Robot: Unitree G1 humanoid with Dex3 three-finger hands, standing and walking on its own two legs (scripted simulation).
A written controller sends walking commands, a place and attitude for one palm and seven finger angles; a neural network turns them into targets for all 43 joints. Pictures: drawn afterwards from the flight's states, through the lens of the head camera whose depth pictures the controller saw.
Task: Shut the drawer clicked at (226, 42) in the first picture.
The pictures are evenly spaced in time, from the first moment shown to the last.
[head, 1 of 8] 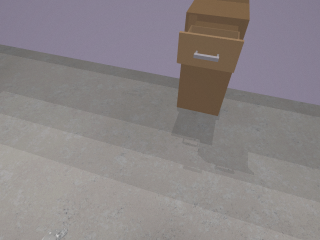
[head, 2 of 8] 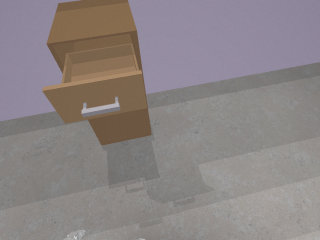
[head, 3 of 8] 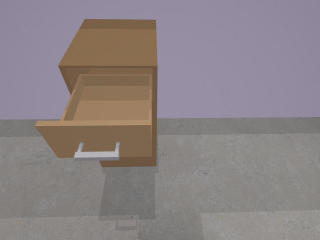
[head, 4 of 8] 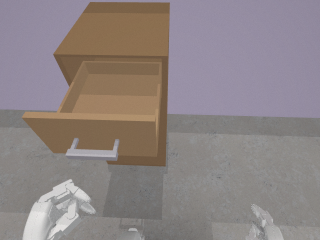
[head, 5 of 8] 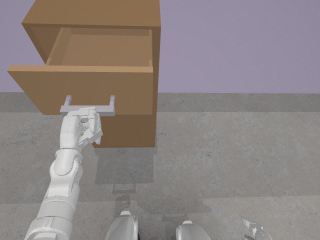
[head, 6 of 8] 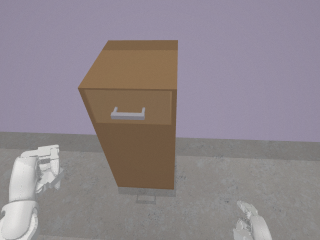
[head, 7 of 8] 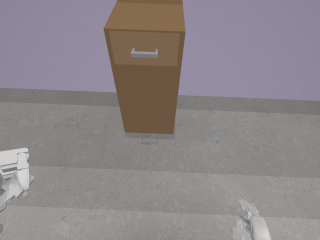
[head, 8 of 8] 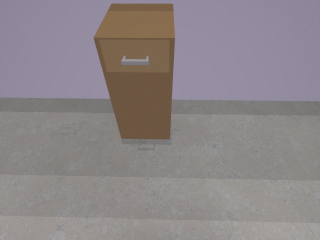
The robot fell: no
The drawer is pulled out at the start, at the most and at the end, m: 0.30 0.30 0.00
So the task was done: yes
